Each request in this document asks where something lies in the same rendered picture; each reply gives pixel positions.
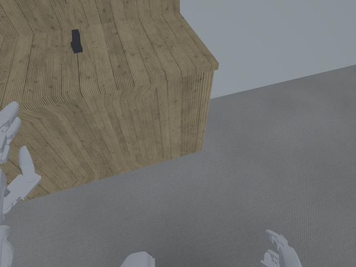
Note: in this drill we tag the tap lever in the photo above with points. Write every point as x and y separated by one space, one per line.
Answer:
76 42

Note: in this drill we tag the right robot hand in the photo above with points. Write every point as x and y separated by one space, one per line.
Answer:
287 256

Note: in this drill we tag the left robot hand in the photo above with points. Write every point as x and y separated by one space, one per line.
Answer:
24 184

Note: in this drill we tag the counter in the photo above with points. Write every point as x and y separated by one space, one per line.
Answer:
137 95

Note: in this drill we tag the left robot forearm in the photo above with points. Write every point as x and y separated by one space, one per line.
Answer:
6 249

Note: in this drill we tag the robot left thigh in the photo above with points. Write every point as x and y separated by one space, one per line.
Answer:
140 259

